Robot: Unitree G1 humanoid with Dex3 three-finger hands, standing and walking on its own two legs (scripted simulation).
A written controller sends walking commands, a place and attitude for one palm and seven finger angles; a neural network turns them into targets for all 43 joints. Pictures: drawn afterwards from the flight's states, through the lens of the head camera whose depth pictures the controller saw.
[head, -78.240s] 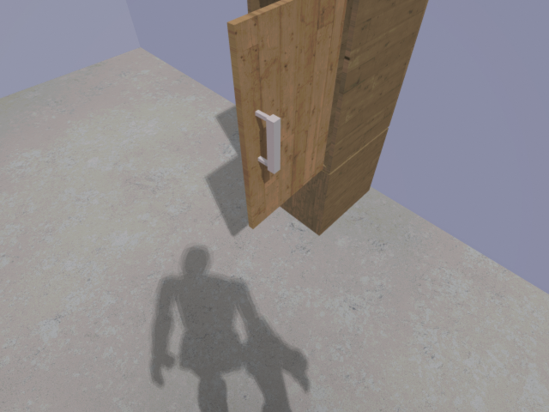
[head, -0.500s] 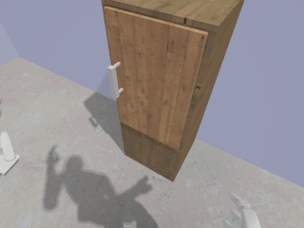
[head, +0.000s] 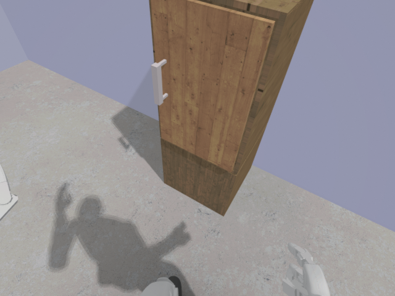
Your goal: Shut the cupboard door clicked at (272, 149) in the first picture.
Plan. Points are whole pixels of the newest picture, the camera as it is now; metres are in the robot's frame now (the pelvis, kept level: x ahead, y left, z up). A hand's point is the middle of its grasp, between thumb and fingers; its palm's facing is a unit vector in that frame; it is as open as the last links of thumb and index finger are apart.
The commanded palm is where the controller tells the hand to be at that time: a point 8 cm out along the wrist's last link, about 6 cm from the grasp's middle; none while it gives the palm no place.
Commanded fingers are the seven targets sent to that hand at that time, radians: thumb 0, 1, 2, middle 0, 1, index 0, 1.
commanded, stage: stop stepping back and stand still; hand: left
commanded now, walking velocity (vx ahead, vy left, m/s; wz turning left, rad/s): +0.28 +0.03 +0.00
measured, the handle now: (161, 82) +0.77 +0.20 +0.00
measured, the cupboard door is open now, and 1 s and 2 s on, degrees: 0 0 0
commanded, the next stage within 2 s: let the arm hang, fingers relaxed in 1.30 s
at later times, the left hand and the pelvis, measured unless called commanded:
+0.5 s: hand out of the picture +0.14 +0.29 +0.18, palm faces +0.38 -0.81 -0.44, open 7.4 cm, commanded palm +0.09 +0.33 +0.20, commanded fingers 0.00 0.90 0.90 -0.20 -0.30 -0.20 -0.30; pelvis -0.07 +0.04 +0.01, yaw -4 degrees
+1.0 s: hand out of the picture +0.18 +0.31 +0.17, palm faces +0.36 -0.81 -0.46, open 7.4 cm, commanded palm +0.12 +0.34 +0.20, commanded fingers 0.00 0.90 0.90 -0.20 -0.30 -0.20 -0.30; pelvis -0.04 +0.05 +0.02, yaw -4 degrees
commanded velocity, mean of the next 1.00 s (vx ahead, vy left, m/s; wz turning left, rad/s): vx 0.09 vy -0.04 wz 0.00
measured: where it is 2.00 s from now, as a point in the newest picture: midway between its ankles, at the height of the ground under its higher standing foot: outside the picture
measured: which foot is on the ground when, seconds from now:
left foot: up 0.00-0.10, down 0.12-1.00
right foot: down 0.00-0.16, up 0.18-0.36, down 0.38-1.00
